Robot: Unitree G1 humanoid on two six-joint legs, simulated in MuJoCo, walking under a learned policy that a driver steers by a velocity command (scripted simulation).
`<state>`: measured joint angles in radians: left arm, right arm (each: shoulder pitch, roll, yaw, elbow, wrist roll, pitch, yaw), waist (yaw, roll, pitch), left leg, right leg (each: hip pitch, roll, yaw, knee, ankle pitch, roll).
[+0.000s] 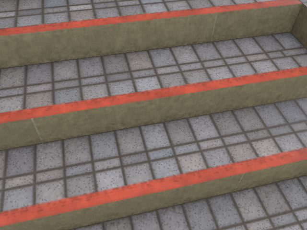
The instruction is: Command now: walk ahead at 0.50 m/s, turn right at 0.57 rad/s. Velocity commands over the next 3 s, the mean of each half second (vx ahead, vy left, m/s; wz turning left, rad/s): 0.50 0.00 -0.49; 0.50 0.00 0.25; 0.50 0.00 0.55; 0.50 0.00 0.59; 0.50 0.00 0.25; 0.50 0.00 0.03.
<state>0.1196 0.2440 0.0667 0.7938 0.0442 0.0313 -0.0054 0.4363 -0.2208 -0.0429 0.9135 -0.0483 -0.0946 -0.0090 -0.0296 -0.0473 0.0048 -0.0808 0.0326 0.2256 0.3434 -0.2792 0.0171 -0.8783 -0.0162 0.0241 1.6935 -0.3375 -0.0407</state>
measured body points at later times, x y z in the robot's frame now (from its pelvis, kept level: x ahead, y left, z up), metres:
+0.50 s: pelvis +0.31 -0.14 +0.10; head +0.33 -0.16 +0.55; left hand +0.41 +0.09 -0.03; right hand +0.43 -0.41 +0.01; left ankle +0.34 +0.04 -0.35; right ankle +0.34 -0.17 -0.59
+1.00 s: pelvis +0.63 -0.22 +0.23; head +0.63 -0.26 +0.68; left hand +0.79 +0.03 +0.14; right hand +0.57 -0.46 +0.07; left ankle +0.64 -0.17 -0.44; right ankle +0.57 -0.36 -0.23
